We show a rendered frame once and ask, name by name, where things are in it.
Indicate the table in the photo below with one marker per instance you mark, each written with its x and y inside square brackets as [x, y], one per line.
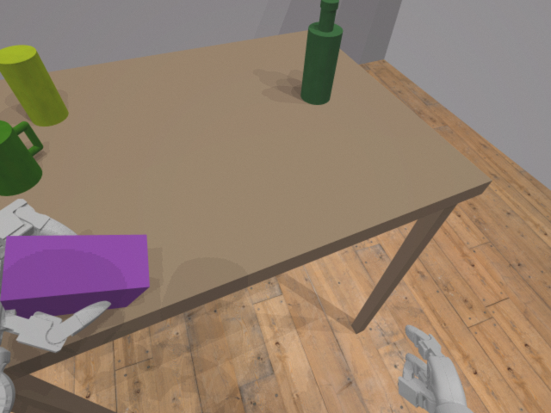
[212, 154]

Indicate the robot left hand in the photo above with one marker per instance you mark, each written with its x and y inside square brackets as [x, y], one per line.
[41, 330]

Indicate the sponge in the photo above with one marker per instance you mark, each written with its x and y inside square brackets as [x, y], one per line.
[61, 275]

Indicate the robot right hand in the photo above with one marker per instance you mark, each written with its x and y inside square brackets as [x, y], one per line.
[438, 381]

